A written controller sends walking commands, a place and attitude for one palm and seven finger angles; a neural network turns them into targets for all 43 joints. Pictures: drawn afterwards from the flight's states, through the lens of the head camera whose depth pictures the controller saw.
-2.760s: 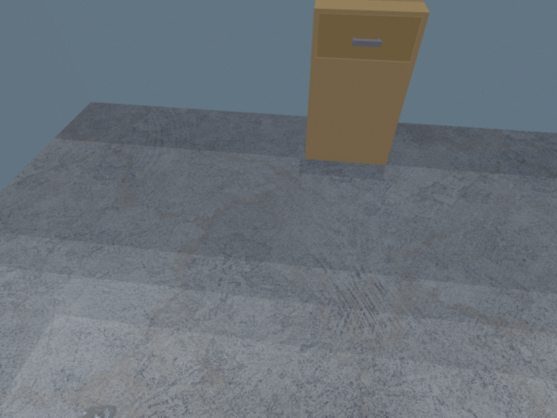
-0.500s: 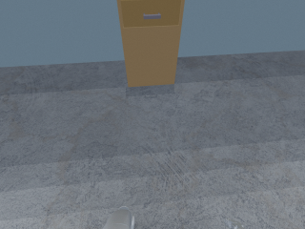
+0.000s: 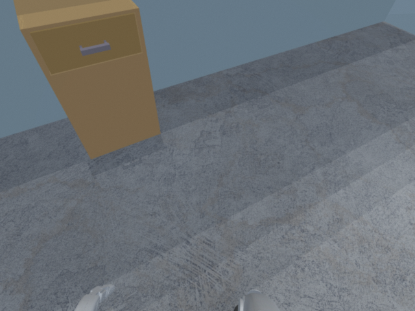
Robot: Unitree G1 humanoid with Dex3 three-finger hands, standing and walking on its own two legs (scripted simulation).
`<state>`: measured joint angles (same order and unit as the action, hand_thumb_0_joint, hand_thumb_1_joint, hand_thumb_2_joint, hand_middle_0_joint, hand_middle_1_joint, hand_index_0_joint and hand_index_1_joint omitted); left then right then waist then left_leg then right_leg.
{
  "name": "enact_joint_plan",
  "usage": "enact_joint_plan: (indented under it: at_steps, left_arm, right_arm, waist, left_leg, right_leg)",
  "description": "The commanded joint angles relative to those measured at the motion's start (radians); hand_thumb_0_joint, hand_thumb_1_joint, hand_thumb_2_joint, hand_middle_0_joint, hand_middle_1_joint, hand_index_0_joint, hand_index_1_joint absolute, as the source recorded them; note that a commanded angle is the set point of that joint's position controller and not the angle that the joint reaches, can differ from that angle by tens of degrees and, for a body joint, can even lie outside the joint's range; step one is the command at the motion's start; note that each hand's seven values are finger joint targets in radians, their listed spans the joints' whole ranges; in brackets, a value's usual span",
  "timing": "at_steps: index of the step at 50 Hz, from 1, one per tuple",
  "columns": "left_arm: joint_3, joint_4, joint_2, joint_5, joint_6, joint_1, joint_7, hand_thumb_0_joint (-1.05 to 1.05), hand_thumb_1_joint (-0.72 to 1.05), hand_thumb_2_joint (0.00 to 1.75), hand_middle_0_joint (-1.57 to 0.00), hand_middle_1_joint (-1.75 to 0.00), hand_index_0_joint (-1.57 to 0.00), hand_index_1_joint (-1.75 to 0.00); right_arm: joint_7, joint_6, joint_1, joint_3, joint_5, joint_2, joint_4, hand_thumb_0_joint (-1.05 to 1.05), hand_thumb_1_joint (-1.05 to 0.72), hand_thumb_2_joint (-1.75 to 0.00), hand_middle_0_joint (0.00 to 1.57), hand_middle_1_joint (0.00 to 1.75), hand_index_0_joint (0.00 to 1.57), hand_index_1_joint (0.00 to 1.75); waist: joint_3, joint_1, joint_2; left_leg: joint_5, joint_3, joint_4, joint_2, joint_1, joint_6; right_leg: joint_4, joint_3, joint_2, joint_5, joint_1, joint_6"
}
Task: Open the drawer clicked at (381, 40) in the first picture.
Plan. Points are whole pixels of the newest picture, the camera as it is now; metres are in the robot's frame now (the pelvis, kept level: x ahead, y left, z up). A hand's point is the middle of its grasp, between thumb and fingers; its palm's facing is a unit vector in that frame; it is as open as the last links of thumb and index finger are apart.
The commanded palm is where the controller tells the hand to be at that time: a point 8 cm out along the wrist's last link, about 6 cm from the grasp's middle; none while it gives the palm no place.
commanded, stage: walk to a spot facing it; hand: left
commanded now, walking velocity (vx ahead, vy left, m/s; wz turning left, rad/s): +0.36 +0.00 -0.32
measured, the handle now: (94, 47) +1.13 +0.50 -0.09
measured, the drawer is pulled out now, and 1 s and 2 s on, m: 0.00 0.00 0.00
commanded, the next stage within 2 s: turn to face it in 0.90 s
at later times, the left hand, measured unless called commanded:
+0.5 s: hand (123, 268) +0.25 +0.21 -0.20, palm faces -0.07 -0.98 -0.19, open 7.3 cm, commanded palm none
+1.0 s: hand (186, 157) +0.60 +0.07 -0.19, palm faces -0.34 -0.92 -0.21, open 7.3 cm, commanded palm none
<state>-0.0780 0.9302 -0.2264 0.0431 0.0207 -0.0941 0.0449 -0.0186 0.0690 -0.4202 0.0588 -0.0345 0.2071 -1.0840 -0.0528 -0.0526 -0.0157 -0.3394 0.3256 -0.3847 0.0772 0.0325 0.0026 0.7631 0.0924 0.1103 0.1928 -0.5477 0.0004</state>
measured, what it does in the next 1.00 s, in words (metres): walks ahead, turning right: right foot, then left foot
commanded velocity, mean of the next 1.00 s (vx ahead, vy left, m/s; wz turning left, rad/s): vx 0.33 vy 0.00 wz -0.32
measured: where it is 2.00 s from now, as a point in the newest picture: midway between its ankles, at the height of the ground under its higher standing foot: (230, 234)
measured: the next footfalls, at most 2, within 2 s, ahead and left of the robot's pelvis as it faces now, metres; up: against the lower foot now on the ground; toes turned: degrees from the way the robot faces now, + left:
right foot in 0.10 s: +0.18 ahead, -0.13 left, +0.00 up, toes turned -11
left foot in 0.44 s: +0.33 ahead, +0.11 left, +0.00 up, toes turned +5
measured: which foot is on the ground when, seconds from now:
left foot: down 0.00-0.10, up 0.12-0.42, down 0.44-0.98, up 1.00-1.00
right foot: up 0.00-0.08, down 0.10-0.46, up 0.48-0.96, down 0.98-1.00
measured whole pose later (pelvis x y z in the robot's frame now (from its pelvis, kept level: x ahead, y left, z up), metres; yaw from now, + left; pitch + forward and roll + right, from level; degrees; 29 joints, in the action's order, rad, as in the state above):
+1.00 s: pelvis +0.43 -0.07 -0.03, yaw -20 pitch -1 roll +1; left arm -0.07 0.97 -0.19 0.03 -0.05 -0.13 0.03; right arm -0.01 0.04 -0.49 0.05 -0.01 0.09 -1.15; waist -0.10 -0.02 0.01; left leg -0.51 0.31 -0.85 0.20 0.05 0.06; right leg 0.67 0.17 0.03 0.14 -0.47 0.10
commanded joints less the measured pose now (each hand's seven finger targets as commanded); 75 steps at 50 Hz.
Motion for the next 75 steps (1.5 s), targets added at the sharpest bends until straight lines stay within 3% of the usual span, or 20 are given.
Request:
enact_joint_plan:
  at_steps: [1, 3, 5, 6, 12, 20, 21, 23, 27, 30, 42, 45, 47, 49, 52, 58, 69, 70, 72, 75]
  left_arm:
    - [0.012, -0.069, -0.008, -0.008, -0.033, 0.070, 0.003, 0.00, 0.90, 0.90, -0.20, -0.30, -0.20, -0.30]
    - [-0.003, 0.007, -0.054, -0.004, -0.050, -0.157, -0.006, 0.00, 0.90, 0.90, -0.20, -0.30, -0.20, -0.30]
    - [-0.052, 0.077, -0.266, -0.019, -0.068, -0.414, -0.032, 0.00, 0.90, 0.90, -0.20, -0.30, -0.20, -0.30]
    - [-0.054, 0.081, -0.286, -0.036, -0.063, -0.397, -0.040, 0.00, 0.90, 0.90, -0.20, -0.30, -0.20, -0.30]
    - [-0.002, 0.037, -0.104, -0.016, -0.079, -0.104, -0.057, 0.00, 0.90, 0.90, -0.20, -0.30, -0.20, -0.30]
    - [-0.014, 0.047, -0.121, -0.020, -0.065, -0.123, -0.039, 0.00, 0.90, 0.90, -0.20, -0.30, -0.20, -0.30]
    - [-0.007, 0.044, -0.092, -0.023, -0.061, -0.134, -0.036, 0.00, 0.90, 0.90, -0.20, -0.30, -0.20, -0.30]
    - [0.012, -0.003, 0.006, -0.026, -0.061, -0.138, -0.029, 0.00, 0.90, 0.90, -0.20, -0.30, -0.20, -0.30]
    - [-0.007, 0.054, -0.025, -0.010, -0.057, -0.146, -0.014, 0.00, 0.90, 0.90, -0.20, -0.30, -0.20, -0.30]
    - [-0.006, 0.078, 0.004, -0.010, -0.031, -0.202, -0.016, 0.00, 0.90, 0.90, -0.20, -0.30, -0.20, -0.30]
    - [0.002, -0.014, 0.050, -0.014, -0.032, 0.049, -0.005, 0.00, 0.90, 0.90, -0.20, -0.30, -0.20, -0.30]
    - [-0.006, 0.012, 0.019, -0.012, -0.045, -0.062, -0.007, 0.00, 0.90, 0.90, -0.20, -0.30, -0.20, -0.30]
    - [-0.029, 0.086, -0.055, -0.006, -0.065, -0.342, -0.018, 0.00, 0.90, 0.90, -0.20, -0.30, -0.20, -0.30]
    - [-0.062, 0.120, -0.246, -0.033, -0.075, -0.472, -0.040, 0.00, 0.90, 0.90, -0.20, -0.30, -0.20, -0.30]
    - [-0.024, 0.057, -0.120, -0.034, -0.078, -0.224, -0.066, 0.00, 0.90, 0.90, -0.20, -0.30, -0.20, -0.30]
    - [0.025, 0.040, -0.033, -0.024, -0.082, -0.078, -0.071, 0.00, 0.90, 0.90, -0.20, -0.30, -0.20, -0.30]
    - [-0.013, 0.008, -0.126, -0.024, -0.031, -0.124, -0.077, 0.00, 0.90, 0.90, -0.20, -0.30, -0.20, -0.30]
    - [-0.015, 0.001, -0.120, -0.029, -0.026, -0.130, -0.074, 0.00, 0.90, 0.90, -0.20, -0.30, -0.20, -0.30]
    - [0.005, -0.076, -0.056, -0.034, -0.018, -0.095, -0.067, 0.00, 0.90, 0.90, -0.20, -0.30, -0.20, -0.30]
    - [-0.013, -0.074, -0.067, -0.025, -0.012, -0.039, -0.066, 0.00, 0.90, 0.90, -0.20, -0.30, -0.20, -0.30]
  right_arm:
    - [0.003, 0.010, -0.049, 0.011, -0.002, 0.132, 0.033, 0.00, -0.90, -0.90, 0.20, 0.30, 0.20, 0.30]
    - [0.007, 0.005, -0.020, 0.007, 0.008, 0.140, 0.038, 0.00, -0.90, -0.90, 0.20, 0.30, 0.20, 0.30]
    - [0.015, 0.012, -0.007, -0.013, 0.031, 0.053, 0.101, 0.00, -0.90, -0.90, 0.20, 0.30, 0.20, 0.30]
    - [0.009, 0.010, 0.076, -0.004, 0.031, 0.085, 0.112, 0.00, -0.90, -0.90, 0.20, 0.30, 0.20, 0.30]
    - [0.020, -0.043, -0.004, 0.000, 0.006, 0.014, 0.058, 0.00, -0.90, -0.90, 0.20, 0.30, 0.20, 0.30]
    - [0.036, -0.012, 0.011, 0.012, 0.007, 0.036, 0.081, 0.00, -0.90, -0.90, 0.20, 0.30, 0.20, 0.30]
    - [0.028, -0.007, -0.051, 0.018, 0.006, 0.072, 0.062, 0.00, -0.90, -0.90, 0.20, 0.30, 0.20, 0.30]
    - [0.017, 0.000, -0.210, 0.047, -0.017, 0.228, 0.038, 0.00, -0.90, -0.90, 0.20, 0.30, 0.20, 0.30]
    - [-0.001, 0.020, 0.022, 0.001, 0.002, 0.079, 0.077, 0.00, -0.90, -0.90, 0.20, 0.30, 0.20, 0.30]
    - [-0.007, 0.033, 0.016, -0.001, 0.010, 0.060, 0.063, 0.00, -0.90, -0.90, 0.20, 0.30, 0.20, 0.30]
    - [-0.007, 0.012, -0.109, 0.008, 0.003, 0.037, -0.015, 0.00, -0.90, -0.90, 0.20, 0.30, 0.20, 0.30]
    - [-0.008, 0.009, -0.069, 0.022, 0.007, 0.081, 0.003, 0.00, -0.90, -0.90, 0.20, 0.30, 0.20, 0.30]
    - [0.002, 0.006, -0.008, 0.029, 0.020, 0.113, 0.031, 0.00, -0.90, -0.90, 0.20, 0.30, 0.20, 0.30]
    - [0.004, 0.006, 0.005, 0.009, 0.040, 0.008, 0.091, 0.00, -0.90, -0.90, 0.20, 0.30, 0.20, 0.30]
    - [-0.003, -0.019, 0.056, 0.009, 0.020, 0.011, 0.071, 0.00, -0.90, -0.90, 0.20, 0.30, 0.20, 0.30]
    - [0.002, -0.083, -0.039, -0.021, 0.017, -0.052, 0.022, 0.00, -0.90, -0.90, 0.20, 0.30, 0.20, 0.30]
    - [0.034, -0.089, 0.192, 0.002, 0.012, 0.040, 0.166, 0.00, -0.90, -0.90, 0.20, 0.30, 0.20, 0.30]
    - [0.035, -0.085, 0.138, 0.012, 0.008, 0.076, 0.161, 0.00, -0.90, -0.90, 0.20, 0.30, 0.20, 0.30]
    - [0.026, -0.080, 0.038, 0.045, 0.005, 0.231, 0.169, 0.00, -0.90, -0.90, 0.20, 0.30, 0.20, 0.30]
    - [0.005, -0.074, 0.133, 0.038, 0.008, 0.188, 0.186, 0.00, -0.90, -0.90, 0.20, 0.30, 0.20, 0.30]
  waist:
    - [-0.022, 0.010, 0.128]
    - [0.094, 0.129, 0.076]
    - [0.309, 0.196, -0.237]
    - [0.294, 0.209, -0.120]
    - [0.009, -0.001, -0.099]
    - [-0.021, -0.022, -0.047]
    - [-0.010, -0.045, 0.031]
    - [0.007, -0.088, 0.432]
    - [-0.068, 0.028, 0.096]
    - [-0.019, 0.053, 0.120]
    - [-0.110, -0.008, 0.158]
    - [-0.025, 0.057, 0.155]
    - [0.146, 0.200, 0.067]
    - [0.299, 0.194, -0.199]
    - [0.134, 0.098, -0.036]
    - [0.061, -0.018, -0.070]
    - [0.014, 0.046, -0.049]
    - [0.064, 0.020, 0.028]
    - [0.094, -0.020, 0.352]
    - [0.110, 0.006, 0.173]
  left_leg:
    - [0.582, -0.116, 0.042, 0.281, -0.042, -0.099]
    - [0.741, -0.041, -0.274, 0.225, 0.060, -0.047]
    - [-0.229, -0.066, -0.866, 0.012, 0.609, 0.048]
    - [-0.239, -0.213, -0.973, 0.045, 0.664, 0.028]
    - [-0.003, -0.246, -0.665, 0.116, 0.438, 0.050]
    - [0.119, -0.141, -0.207, 0.023, 0.121, 0.047]
    - [0.041, -0.182, -0.144, 0.041, 0.024, 0.041]
    - [-0.367, -0.754, 0.232, 0.411, -0.051, -0.095]
    - [-0.115, -0.485, 0.242, 0.324, 0.125, -0.059]
    - [0.154, -0.273, 0.218, 0.269, 0.088, -0.059]
    - [0.488, -0.055, 0.149, 0.285, -0.066, -0.092]
    - [0.841, -0.007, -0.051, 0.293, -0.094, -0.078]
    - [0.830, 0.032, -0.438, 0.237, 0.042, -0.022]
    - [-0.282, -0.120, -1.043, -0.002, 0.578, 0.050]
    - [-0.072, -0.309, -1.020, 0.106, 0.539, 0.031]
    - [0.051, -0.284, -0.673, 0.073, 0.356, 0.045]
    - [0.087, -0.198, -0.246, 0.023, 0.284, 0.025]
    - [0.228, -0.236, -0.142, 0.035, 0.177, 0.005]
    - [0.718, -0.709, 0.038, 0.375, 0.057, -0.223]
    - [0.406, -0.660, 0.059, 0.277, 0.108, -0.196]
  right_leg:
    - [-0.137, 0.058, -0.062, 0.073, 0.076, 0.039]
    - [-0.248, 0.095, -0.121, 0.002, 0.427, 0.075]
    - [-0.365, -0.569, 0.333, -0.188, 0.929, 0.271]
    - [-0.416, -0.579, 0.353, -0.194, 0.860, 0.306]
    - [-0.540, -0.181, 0.146, -0.005, 0.237, 0.170]
    - [-0.439, -0.161, 0.061, 0.303, 0.125, 0.124]
    - [-0.310, -0.142, 0.017, 0.282, 0.081, 0.106]
    - [0.273, 0.000, -0.151, 0.399, -0.144, 0.035]
    - [0.478, -0.116, 0.001, 0.074, -0.136, 0.030]
    - [0.443, -0.094, 0.005, 0.010, -0.104, 0.002]
    - [-0.031, 0.052, -0.022, -0.016, -0.107, 0.022]
    - [-0.102, 0.100, -0.096, 0.042, 0.087, 0.072]
    - [-0.215, 0.107, -0.128, -0.082, 0.485, 0.096]
    - [-0.340, -0.577, 0.317, -0.551, 0.861, 0.296]
    - [-0.424, -0.367, 0.268, -0.399, 0.470, 0.242]
    - [-0.493, -0.025, 0.153, -0.320, 0.174, 0.141]
    - [-0.287, 0.060, 0.228, -0.249, 0.335, 0.086]
    - [-0.150, 0.093, 0.195, -0.212, 0.296, 0.045]
    - [0.295, 0.099, -0.017, 0.497, 0.028, -0.071]
    - [0.443, -0.083, 0.001, 0.324, -0.062, -0.066]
